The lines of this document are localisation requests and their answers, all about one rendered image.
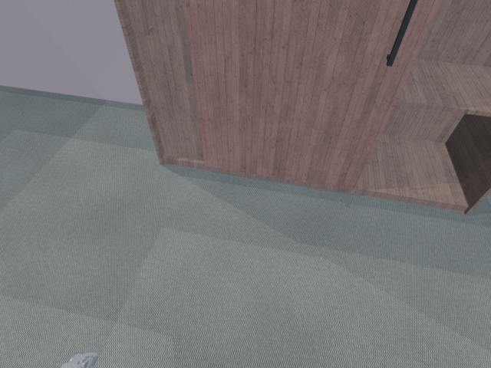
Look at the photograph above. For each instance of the wardrobe door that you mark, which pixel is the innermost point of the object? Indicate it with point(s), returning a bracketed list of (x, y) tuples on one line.
[(299, 89), (166, 63)]

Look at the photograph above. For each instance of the robot left hand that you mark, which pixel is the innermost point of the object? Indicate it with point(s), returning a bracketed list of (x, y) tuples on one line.
[(81, 361)]

